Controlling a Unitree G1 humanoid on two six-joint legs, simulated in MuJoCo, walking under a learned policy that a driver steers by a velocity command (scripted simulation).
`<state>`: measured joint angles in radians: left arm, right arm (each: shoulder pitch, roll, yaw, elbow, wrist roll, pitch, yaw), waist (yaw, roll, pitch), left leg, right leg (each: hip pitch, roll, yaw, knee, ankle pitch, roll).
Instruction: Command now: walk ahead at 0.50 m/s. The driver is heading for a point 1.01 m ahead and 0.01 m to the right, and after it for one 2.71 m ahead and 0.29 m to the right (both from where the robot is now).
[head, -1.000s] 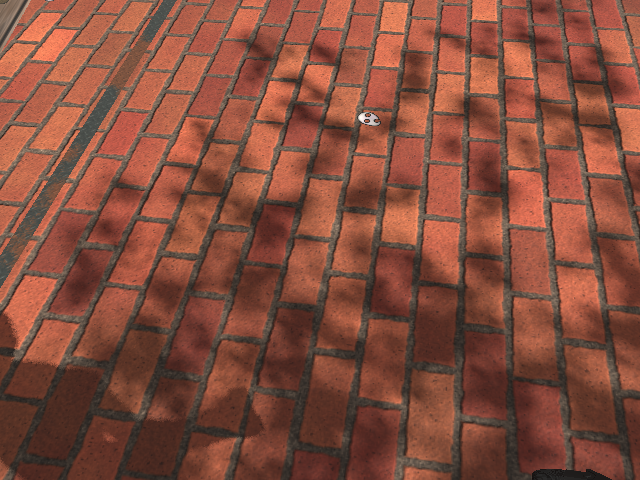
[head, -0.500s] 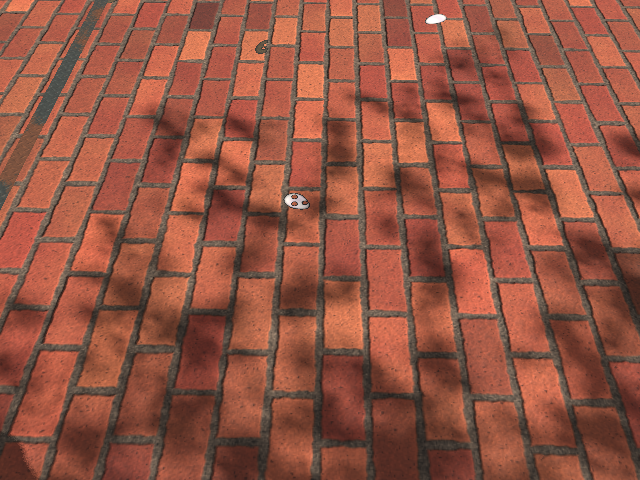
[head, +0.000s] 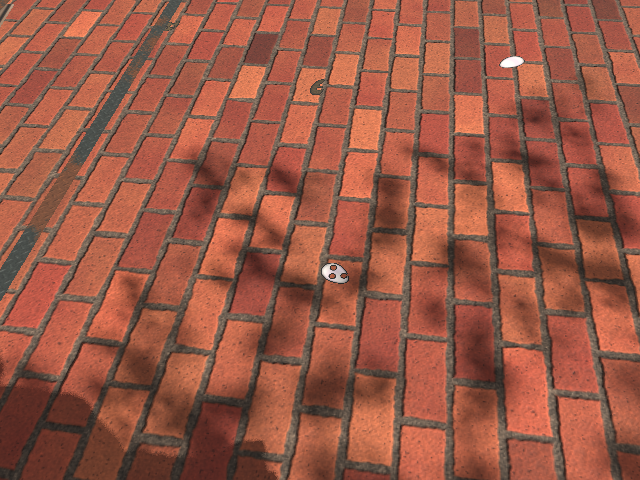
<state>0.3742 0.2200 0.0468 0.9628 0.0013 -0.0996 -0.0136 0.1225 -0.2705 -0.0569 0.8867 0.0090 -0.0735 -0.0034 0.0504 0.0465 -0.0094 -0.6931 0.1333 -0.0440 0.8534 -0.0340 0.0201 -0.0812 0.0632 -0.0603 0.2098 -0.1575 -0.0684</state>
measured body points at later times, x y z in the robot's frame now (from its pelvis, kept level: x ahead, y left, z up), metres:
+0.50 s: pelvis +0.27 +0.08 +0.00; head +0.28 +0.09 +0.45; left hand +0.39 +0.35 -0.13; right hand +0.30 -0.18 -0.13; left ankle +0.28 +0.16 -0.75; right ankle +0.33 -0.09 -0.67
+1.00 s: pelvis +0.54 +0.01 -0.01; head +0.57 +0.00 +0.44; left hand +0.64 +0.27 -0.13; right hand +0.61 -0.26 -0.15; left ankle +0.49 +0.16 -0.66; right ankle +0.59 -0.07 -0.75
